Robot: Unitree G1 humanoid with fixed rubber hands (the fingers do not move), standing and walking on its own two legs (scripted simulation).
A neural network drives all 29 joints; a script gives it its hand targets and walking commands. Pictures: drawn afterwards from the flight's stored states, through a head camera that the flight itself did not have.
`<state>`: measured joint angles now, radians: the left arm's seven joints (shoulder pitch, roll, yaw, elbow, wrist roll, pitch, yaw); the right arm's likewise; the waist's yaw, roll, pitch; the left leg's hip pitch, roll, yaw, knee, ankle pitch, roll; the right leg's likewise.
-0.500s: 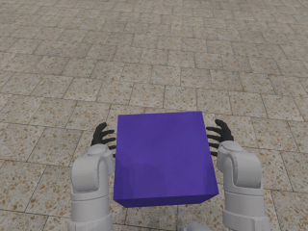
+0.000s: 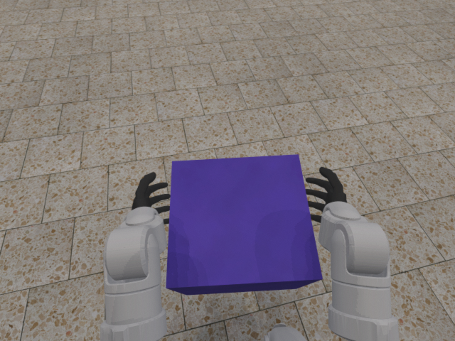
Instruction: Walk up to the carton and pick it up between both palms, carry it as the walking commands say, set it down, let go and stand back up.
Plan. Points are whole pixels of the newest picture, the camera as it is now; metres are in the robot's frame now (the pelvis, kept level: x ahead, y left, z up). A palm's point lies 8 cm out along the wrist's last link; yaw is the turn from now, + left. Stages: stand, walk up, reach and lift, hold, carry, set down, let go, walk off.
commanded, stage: carry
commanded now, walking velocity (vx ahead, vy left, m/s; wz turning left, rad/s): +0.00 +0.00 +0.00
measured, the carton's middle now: (238, 229) +0.31 +0.00 -0.02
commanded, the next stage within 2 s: none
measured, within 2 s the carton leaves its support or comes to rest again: neither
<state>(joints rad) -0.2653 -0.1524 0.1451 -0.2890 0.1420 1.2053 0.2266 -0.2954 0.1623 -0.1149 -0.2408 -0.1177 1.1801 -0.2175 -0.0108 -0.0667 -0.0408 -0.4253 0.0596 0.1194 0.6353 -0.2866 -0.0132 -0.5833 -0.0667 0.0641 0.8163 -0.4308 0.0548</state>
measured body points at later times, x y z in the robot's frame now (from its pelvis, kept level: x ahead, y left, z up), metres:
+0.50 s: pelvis -0.05 +0.03 +0.01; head -0.06 +0.03 +0.46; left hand +0.26 +0.15 +0.09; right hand +0.22 -0.16 +0.09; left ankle +0.01 +0.13 -0.72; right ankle -0.06 -0.08 -0.72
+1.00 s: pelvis -0.07 +0.03 +0.01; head -0.08 +0.04 +0.46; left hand +0.24 +0.16 +0.09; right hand +0.21 -0.15 +0.10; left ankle +0.01 +0.13 -0.72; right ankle -0.06 -0.08 -0.72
